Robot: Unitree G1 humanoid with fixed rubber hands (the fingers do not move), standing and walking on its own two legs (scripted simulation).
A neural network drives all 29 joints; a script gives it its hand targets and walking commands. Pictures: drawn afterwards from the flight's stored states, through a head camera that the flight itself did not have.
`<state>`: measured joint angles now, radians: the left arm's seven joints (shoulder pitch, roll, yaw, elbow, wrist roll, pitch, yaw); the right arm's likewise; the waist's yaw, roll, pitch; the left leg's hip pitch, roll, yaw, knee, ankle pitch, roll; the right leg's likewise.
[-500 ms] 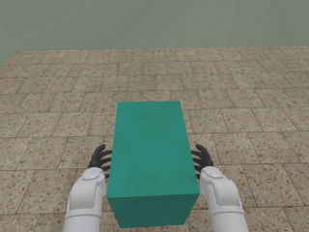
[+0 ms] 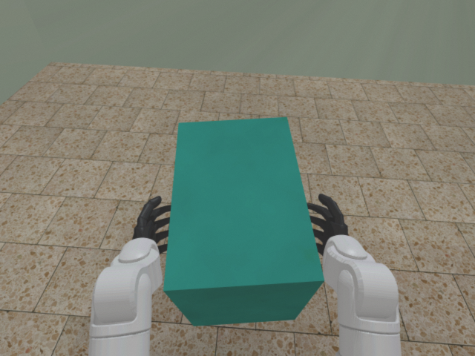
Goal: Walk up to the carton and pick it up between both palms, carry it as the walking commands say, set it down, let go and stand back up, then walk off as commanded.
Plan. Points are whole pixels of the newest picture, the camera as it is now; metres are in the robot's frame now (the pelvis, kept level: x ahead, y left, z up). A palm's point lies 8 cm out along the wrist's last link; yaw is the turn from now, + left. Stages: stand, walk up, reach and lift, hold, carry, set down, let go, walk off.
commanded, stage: carry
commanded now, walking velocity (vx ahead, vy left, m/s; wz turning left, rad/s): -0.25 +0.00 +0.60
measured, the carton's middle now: (238, 224) +0.35 -0.01 +0.03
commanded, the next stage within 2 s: none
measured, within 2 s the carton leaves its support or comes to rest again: neither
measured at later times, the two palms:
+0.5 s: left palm (112, 326) +0.18 +0.16 +0.06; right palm (313, 280) +0.23 -0.12 +0.06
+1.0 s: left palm out of the picture -0.08 +0.21 +0.05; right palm out of the picture +0.08 -0.03 +0.06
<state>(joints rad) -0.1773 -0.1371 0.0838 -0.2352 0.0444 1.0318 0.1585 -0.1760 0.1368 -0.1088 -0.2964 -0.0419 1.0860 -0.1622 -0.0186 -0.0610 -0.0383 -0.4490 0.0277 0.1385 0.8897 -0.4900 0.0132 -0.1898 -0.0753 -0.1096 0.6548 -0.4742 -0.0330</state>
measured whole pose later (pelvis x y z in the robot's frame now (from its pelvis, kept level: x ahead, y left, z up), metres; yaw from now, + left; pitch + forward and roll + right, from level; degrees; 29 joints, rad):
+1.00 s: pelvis -0.23 -0.06 -0.01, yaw +28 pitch +1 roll -2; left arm -0.17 -0.13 0.09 -0.31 0.04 1.11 0.17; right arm -0.18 0.14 -0.09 -0.33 -0.03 1.13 -0.17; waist 0.08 0.04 0.06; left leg -0.55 0.02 -0.07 0.67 -0.14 0.00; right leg -0.40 -0.01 -0.08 0.80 -0.47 0.06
